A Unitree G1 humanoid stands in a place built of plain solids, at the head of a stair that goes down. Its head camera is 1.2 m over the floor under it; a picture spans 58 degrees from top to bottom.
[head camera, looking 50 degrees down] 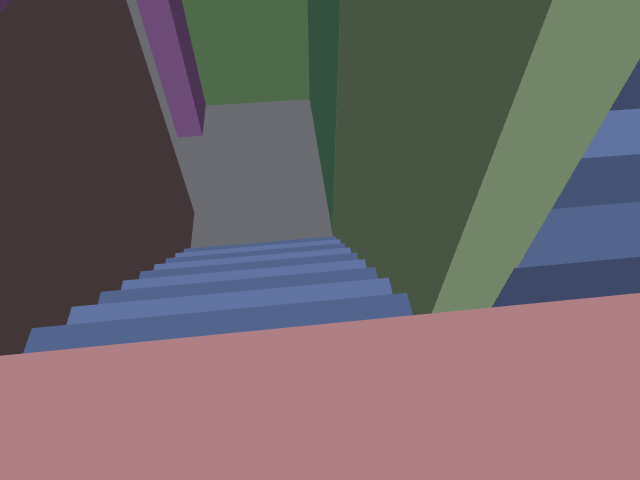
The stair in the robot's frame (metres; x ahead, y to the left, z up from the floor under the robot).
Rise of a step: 0.20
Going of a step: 0.21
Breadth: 1.38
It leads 6 degrees to the left of straight ahead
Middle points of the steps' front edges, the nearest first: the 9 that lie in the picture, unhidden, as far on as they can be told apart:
0.63 0.33 0.00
0.84 0.35 -0.20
1.05 0.38 -0.41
1.26 0.40 -0.61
1.47 0.42 -0.82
1.68 0.45 -1.02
1.89 0.47 -1.23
2.11 0.49 -1.43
2.32 0.52 -1.64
